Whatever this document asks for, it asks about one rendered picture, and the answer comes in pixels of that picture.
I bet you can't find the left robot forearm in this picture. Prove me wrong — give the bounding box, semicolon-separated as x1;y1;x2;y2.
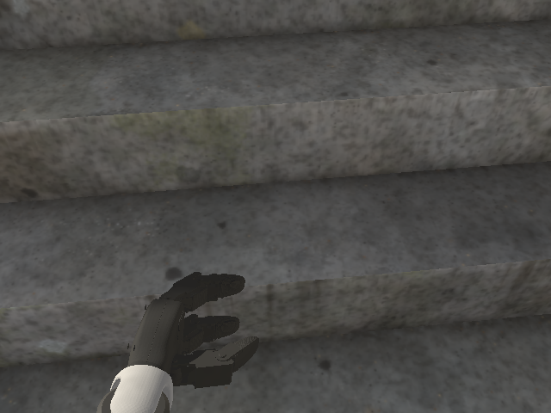
96;365;173;413

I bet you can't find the robot left hand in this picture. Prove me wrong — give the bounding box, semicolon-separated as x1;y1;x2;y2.
127;272;259;389

